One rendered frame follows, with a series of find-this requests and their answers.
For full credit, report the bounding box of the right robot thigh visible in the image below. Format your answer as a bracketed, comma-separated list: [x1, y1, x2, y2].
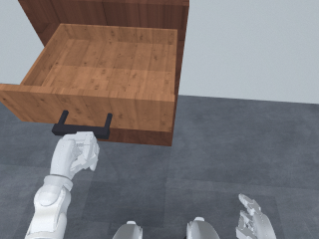
[186, 220, 220, 239]

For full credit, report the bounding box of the drawer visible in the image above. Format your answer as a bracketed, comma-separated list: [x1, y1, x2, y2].
[0, 23, 177, 132]

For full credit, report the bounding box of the cabinet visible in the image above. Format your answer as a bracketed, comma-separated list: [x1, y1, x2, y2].
[18, 0, 189, 146]

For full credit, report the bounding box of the right robot shin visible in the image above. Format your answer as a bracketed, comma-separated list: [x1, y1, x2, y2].
[193, 217, 204, 221]

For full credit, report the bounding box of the left robot forearm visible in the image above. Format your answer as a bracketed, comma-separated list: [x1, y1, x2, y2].
[24, 174, 73, 239]

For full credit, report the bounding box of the right robot hand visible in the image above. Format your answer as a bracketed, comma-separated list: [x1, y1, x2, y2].
[235, 193, 276, 239]

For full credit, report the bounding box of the handle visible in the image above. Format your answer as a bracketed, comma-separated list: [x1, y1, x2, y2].
[51, 110, 113, 139]

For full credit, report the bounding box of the left robot hand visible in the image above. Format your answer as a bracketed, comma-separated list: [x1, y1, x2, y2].
[50, 131, 100, 180]

